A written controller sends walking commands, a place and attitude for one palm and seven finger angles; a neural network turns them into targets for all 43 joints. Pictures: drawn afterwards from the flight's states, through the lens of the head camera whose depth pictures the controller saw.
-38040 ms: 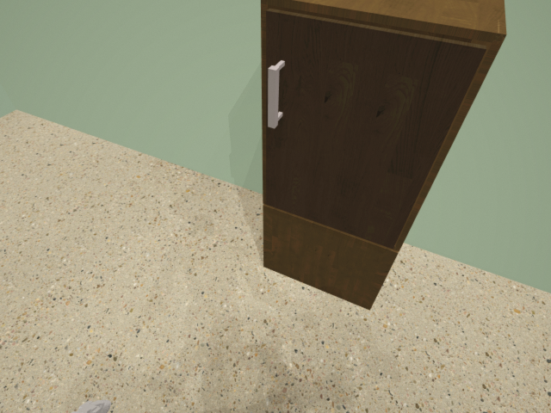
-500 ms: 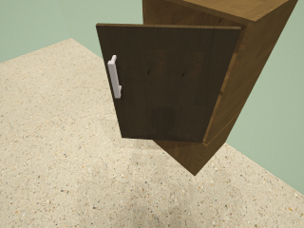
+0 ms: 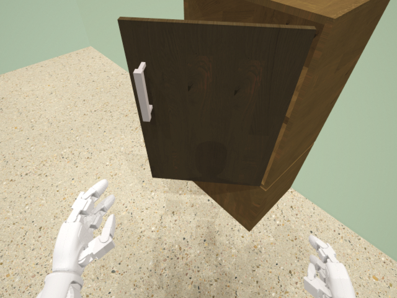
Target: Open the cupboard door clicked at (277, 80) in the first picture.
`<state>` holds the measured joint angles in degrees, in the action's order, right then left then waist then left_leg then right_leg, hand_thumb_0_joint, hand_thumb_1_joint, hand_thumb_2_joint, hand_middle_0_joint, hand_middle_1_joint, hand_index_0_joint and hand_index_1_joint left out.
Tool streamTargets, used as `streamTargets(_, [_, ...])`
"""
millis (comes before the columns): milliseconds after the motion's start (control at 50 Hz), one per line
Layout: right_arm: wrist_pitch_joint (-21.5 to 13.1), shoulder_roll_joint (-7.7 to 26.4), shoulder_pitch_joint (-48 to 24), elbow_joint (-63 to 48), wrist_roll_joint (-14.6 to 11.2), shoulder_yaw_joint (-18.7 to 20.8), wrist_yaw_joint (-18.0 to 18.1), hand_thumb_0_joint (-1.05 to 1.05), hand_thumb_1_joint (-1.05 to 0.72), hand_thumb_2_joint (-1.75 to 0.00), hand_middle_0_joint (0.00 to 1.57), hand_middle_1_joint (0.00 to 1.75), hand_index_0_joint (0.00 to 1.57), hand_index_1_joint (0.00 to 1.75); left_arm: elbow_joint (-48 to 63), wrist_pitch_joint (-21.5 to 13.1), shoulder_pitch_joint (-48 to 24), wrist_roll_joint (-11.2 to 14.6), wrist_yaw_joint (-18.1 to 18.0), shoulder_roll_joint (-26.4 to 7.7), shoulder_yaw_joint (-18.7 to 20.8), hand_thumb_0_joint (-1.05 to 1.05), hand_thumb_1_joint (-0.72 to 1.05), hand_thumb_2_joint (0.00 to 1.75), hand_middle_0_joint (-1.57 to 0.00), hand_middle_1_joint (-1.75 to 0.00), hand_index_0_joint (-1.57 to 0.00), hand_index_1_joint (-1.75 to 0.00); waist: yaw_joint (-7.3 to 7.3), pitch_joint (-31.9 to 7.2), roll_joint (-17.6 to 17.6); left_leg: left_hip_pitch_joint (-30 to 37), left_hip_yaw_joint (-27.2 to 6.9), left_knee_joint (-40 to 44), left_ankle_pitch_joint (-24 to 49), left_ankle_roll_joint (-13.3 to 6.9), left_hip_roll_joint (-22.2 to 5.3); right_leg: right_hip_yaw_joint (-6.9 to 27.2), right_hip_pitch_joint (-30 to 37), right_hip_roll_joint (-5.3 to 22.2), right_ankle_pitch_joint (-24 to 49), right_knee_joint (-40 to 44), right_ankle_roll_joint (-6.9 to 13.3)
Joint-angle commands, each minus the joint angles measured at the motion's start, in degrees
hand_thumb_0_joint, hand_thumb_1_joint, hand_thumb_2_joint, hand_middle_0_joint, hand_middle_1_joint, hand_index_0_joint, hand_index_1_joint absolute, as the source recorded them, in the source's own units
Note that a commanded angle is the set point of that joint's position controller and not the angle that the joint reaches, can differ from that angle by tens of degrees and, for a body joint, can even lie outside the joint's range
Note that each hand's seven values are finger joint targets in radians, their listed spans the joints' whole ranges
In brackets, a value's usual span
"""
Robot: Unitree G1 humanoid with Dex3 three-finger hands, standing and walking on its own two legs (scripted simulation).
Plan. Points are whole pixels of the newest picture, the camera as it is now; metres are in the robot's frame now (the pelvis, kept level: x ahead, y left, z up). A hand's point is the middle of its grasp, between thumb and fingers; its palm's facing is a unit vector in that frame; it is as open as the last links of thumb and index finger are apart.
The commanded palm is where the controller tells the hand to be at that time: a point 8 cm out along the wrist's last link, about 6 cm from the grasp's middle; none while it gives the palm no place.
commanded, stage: raise the hand with hooked fingers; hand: left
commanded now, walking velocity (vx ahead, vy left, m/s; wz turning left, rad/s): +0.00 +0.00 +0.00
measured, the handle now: (144, 92) +0.58 +0.16 +0.11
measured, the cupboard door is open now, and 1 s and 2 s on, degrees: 41 41 41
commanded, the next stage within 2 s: move the hooked fingers beside the handle in 1.80 s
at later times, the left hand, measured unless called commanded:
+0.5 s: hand (82, 246) +0.21 +0.22 +0.03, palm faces -0.12 -0.99 -0.03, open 10.9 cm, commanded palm +0.18 +0.29 +0.04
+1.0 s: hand (33, 210) +0.25 +0.30 +0.09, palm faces +0.02 -1.00 -0.06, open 13.6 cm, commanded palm +0.22 +0.34 +0.10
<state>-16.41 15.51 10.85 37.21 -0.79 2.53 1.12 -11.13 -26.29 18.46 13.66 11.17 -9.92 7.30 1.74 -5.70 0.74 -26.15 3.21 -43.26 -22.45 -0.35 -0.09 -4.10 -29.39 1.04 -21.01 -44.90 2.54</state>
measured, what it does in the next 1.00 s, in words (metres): stands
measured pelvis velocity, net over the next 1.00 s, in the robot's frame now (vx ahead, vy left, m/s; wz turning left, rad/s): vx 0.00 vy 0.04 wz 0.03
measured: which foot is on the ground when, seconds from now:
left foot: down 0.00-1.00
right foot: down 0.00-1.00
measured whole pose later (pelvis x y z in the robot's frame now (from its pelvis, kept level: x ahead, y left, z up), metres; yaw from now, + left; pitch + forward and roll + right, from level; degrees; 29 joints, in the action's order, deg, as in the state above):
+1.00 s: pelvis +0.00 +0.04 +0.00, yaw +1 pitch +4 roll -2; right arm -15.2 15.6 14.9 31.2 -3.1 -3.6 4.4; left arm -10.3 -9.5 5.3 20.1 25.6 -23.0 21.0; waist -0.7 -4.0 -1.3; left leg -27.2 1.1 -47.0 -24.2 -2.9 0.0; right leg -5.9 -26.8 1.0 -19.7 -42.4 0.1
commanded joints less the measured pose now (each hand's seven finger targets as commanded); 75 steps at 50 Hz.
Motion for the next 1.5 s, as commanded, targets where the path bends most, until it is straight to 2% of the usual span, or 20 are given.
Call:
streamTargets(0, [-1.11, 6.37, -5.5, -13.53, -0.81, 3.5, -1.88, 0.0, -0.9, -0.9, 0.2, 0.3, 0.2, 0.3, 1.44, -8.44, 20.98, 0.84, 12.51, -11.6, 11.09, 0.0, 0.53, 0.74, -0.23, -0.54, -0.23, -0.54, -6.67, -6.38, 2.93, -12.27, -0.47, -5.22, 12.23, 0.5, 3.38, 7.67, 7.42, 2.85, 19.97, 0.2, -1.54])
streamTargets(40, [0.23, 6.15, -5.36, -15.76, -0.5, 3.13, -1.35, 0.0, -0.9, -0.9, 0.2, 0.3, 0.2, 0.3, 10.5, -7.61, 14.75, 3.01, 13.14, -13.3, 12.59, 0.0, 0.48, 0.72, -0.23, -0.57, -0.23, -0.57, -6.71, -9.18, -3.44, -12.27, -0.54, -6.54, 12.28, 0.01, 3.34, 8.45, 5.62, 2.51, 16.86, -1.25, -1.25])
streamTargets(120, [0.03, 4.4, -1.71, -16.41, -0.25, 2.24, -0.09, 0.0, -0.9, -0.9, 0.2, 0.3, 0.2, 0.3, 29.74, -9.88, 1.52, 6.18, 9.38, -11.12, 10.51, 0.0, 0.39, 0.68, -0.24, -0.63, -0.24, -0.63, -2.27, -13.94, -11.36, -6.39, -2.39, -8.76, 13.99, -0.89, 1.56, 5.66, -0.05, -0.02, 14.8, -3.14, -1.14])
streamTargets(140, [-0.08, 4.88, -0.5, -15.61, 0.24, 1.66, 0.36, 0.0, -0.9, -0.9, 0.2, 0.3, 0.2, 0.3, 33.51, -10.99, -4.18, 6.26, 8.91, -11.48, 8.88, 0.0, 0.36, 0.67, -0.24, -0.64, -0.24, -0.64, 0.09, -12.59, -8.78, -6.71, -3.69, -10.1, 13.76, -1.17, 0.94, 5.56, -2.7, -0.76, 14.61, -4.16, -1.18])
streamTargets(200, [-1.06, 5.5, 0.6, -12.95, -0.33, 1.14, 1.24, 0.0, -0.9, -0.9, 0.2, 0.3, 0.2, 0.3, 29.79, -12.05, -4.94, 4.1, 9.61, -8.79, 3.72, 0.0, 0.29, 0.64, -0.24, -0.69, -0.24, -0.69, 2.87, -8.67, -6.46, -8.45, -5.18, -11.2, 10.04, -1.63, -0.24, 4.16, -8.66, -1.51, 8.12, -3.91, -0.85])
streamTargets(240, [-1.52, 6.61, 0.55, -12.24, -0.84, 0.45, 1.86, 0.0, -0.9, -0.9, 0.2, 0.3, 0.2, 0.3, 24.95, -9.44, -7.62, 4.7, 12.52, -9.11, 2.16, 0.0, 0.25, 0.62, -0.25, -0.72, -0.25, -0.72, 3.94, -6.19, -5.71, -10.21, -6.08, -11.61, 7.23, -1.77, -0.37, 4.09, -10.19, -2.07, 4.7, -3.45, -0.79])
streamTargets(280, [-1.48, 7.4, 0.72, -12.56, -1.75, 0.6, 2.44, 0.0, -0.9, -0.9, 0.2, 0.3, 0.2, 0.3, 19.94, -4.43, -5.59, 3.72, 15.05, -12.04, 3.59, 0.0, 0.2, 0.6, -0.25, -0.75, -0.25, -0.75, 3.21, -6.78, -3.21, -11.3, -5.97, -9.75, 4.13, -1.87, -0.19, 4.67, -8.06, -1.6, 0.79, -0.72, -1.22])
streamTargets(320, [-0.87, 7.73, -0.22, -14.06, -2.39, 0.56, 2.76, 0.0, -0.9, -0.9, 0.2, 0.3, 0.2, 0.3, 16.86, 2.41, -1.32, 3.51, 16.29, -15.18, 7.41, 0.0, 0.15, 0.58, -0.25, -0.78, -0.25, -0.78, 0.52, -10.31, -1.39, -11.25, -5.58, -7.26, 4.71, -1.94, 0.2, 4.7, -3.43, -0.9, 0.07, 1.03, -1.52])
streamTargets(360, [0.07, 7.07, -1.83, -16.09, -2.72, 0.06, 2.84, 0.0, -0.9, -0.9, 0.2, 0.3, 0.2, 0.3, 17.87, 7.98, 1.37, 5.11, 16.22, -17.53, 11.92, 0.0, 0.11, 0.56, -0.26, -0.81, -0.26, -0.81, -2.96, -14.63, -3.59, -8.62, -5.24, -4.96, 8.66, -1.56, 0.66, 3.52, 1.82, -0.53, 4.32, 0.53, -1.38])
streamTargets(440, [0.69, 4.32, -3.79, -17.24, -2.02, -0.97, 2.94, 0.0, -0.9, -0.9, 0.2, 0.3, 0.2, 0.3, 21.66, 10.67, 3.2, 10.05, 10.94, -18.22, 19.39, 0.0, 0.01, 0.52, -0.26, -0.87, -0.26, -0.87, -6.15, -14.19, 1.31, -8.2, -5.84, -1.84, 12.71, -0.65, 0.41, 1.36, 7.48, -1.25, 8.4, 0.61, -1.32])
streamTargets(540, [-0.55, 5.89, -0.75, -15.3, -1.66, -1.12, 2.48, 0.0, -0.9, -0.9, 0.2, 0.3, 0.2, 0.3, 21.16, 6.01, -4.15, 7.44, 7.91, -14.46, 13.52, 0.0, -0.1, 0.47, -0.27, -0.94, -0.27, -0.94, -1.96, -3.67, -1.95, -8.16, -5.85, 0.4, 7.08, -0.43, -0.22, 0.14, -1.18, -2.0, 1.75, 1.74, -1.13])
streamTargets(620, [-2.27, 7.64, 2.09, -14.28, -2.3, -0.91, 2.8, 0.0, -0.9, -0.9, 0.2, 0.3, 0.2, 0.3, 19.7, 5.43, -8.95, 4.74, 11.33, -15.72, 9.44, 0.0, -0.2, 0.43, -0.28, -1.0, -0.28, -1.0, 0.11, -6.41, -5.61, -4.52, -6.43, 1.45, 3.85, -0.84, -0.45, 0.43, -2.17, -1.55, -0.42, 2.85, -1.16])
streamTargets(740, [-3.0, 8.42, 1.91, -13.8, -2.13, -1.3, 3.98, 0.0, -0.9, -0.9, 0.2, 0.3, 0.2, 0.3, 21.56, 7.44, -14.27, 7.03, 12.34, -26.5, 20.04, 0.0, -0.34, 0.37, -0.29, -1.1, -0.29, -1.1, -2.82, -10.77, -7.66, 0.55, -7.39, 3.5, 10.19, -0.43, -0.44, 0.04, 4.33, -1.96, 5.15, 3.8, -0.4])
streamTargets(860, [-1.79, 8.04, 0.95, -13.55, -2.64, -2.12, 4.06, 0.0, -0.9, -0.9, 0.2, 0.3, 0.2, 0.3, 13.39, 11.03, -17.62, 8.75, 12.63, -22.56, 18.61, 0.0, -0.48, 0.31, -0.3, -1.18, -0.3, -1.18, -2.38, -3.81, -7.82, 1.31, -7.03, 6.47, 10.69, 0.27, -0.68, -0.92, 4.59, -2.24, 7.18, 6.07, -0.46])
streamTargets(980, [-1.22, 8.73, 1.47, -13.94, -2.96, -2.15, 4.37, 0.0, -0.9, -0.9, 0.2, 0.3, 0.2, 0.3, 10.06, 16.8, -25.2, 6.81, 17.12, -24.14, 16.16, 0.0, -0.5, 0.3, -0.3, -1.2, -0.3, -1.2, -1.53, -6.04, -6.56, 4.68, -6.96, 7.31, 13.43, -0.29, -0.7, -0.28, 6.3, -2.18, 10.42, 8.1, -0.76])
streamTargets(1020, [-1.19, 8.75, 1.32, -13.97, -2.81, -2.34, 4.75, 0.0, -0.9, -0.9, 0.2, 0.3, 0.2, 0.3, 10.48, 16.68, -28.62, 6.85, 17.39, -26.48, 18.2, 0.0, -0.5, 0.3, -0.3, -1.2, -0.3, -1.2, -1.57, -6.68, -4.2, 5.5, -7.39, 7.68, 14.03, -0.47, -0.77, -0.36, 7.0, -2.26, 10.82, 8.55, -0.76])
streamTargets(1060, [-1.0, 8.6, 0.9, -13.72, -2.45, -2.72, 4.88, 0.0, -0.9, -0.9, 0.2, 0.3, 0.2, 0.3, 12.66, 15.44, -33.18, 7.45, 17.35, -30.57, 21.86, 0.0, -0.5, 0.3, -0.3, -1.2, -0.3, -1.2, -2.2, -8.75, -6.43, 7.44, -7.39, 8.11, 15.41, -0.12, -0.4, -0.11, 8.68, -2.38, 11.55, 8.97, -0.41])
streamTargets(1160, [-0.53, 8.24, 0.73, -12.49, -2.53, -3.31, 5.41, 0.0, -0.9, -0.9, 0.2, 0.3, 0.2, 0.3, 6.6, 14.48, -36.08, 8.24, 17.84, -31.67, 23.79, 0.0, -0.5, 0.3, -0.3, -1.2, -0.3, -1.2, -2.29, -7.68, -7.2, 8.63, -7.15, 9.23, 15.52, 0.04, -0.31, 0.05, 9.48, -2.27, 11.73, 10.37, -0.25])
streamTargets(1320, [0.48, 9.15, 1.31, -12.58, -3.07, -2.84, 5.61, 0.0, -0.9, -0.9, 0.2, 0.3, 0.2, 0.3, -3.04, 19.36, -37.91, 7.7, 22.48, -30.7, 20.64, 0.0, -0.5, 0.3, -0.3, -1.2, -0.3, -1.2, -1.87, -7.03, -4.7, 7.61, -6.4, 9.6, 15.11, -0.81, 0.15, 0.59, 9.67, -1.66, 12.66, 12.03, -0.62])
streamTargets(1480, [0.24, 8.83, 1.47, -13.3, -2.46, -2.49, 4.55, 0.0, -0.9, -0.9, 0.2, 0.3, 0.2, 0.3, 1.88, 15.65, -37.28, 8.7, 20.41, -33.95, 25.62, 0.0, -0.5, 0.3, -0.3, -1.2, -0.3, -1.2, -3.31, -9.63, -5.34, 8.69, -5.61, 9.68, 19.43, -0.72, 0.15, 0.93, 12.47, -1.8, 16.66, 11.35, -0.38])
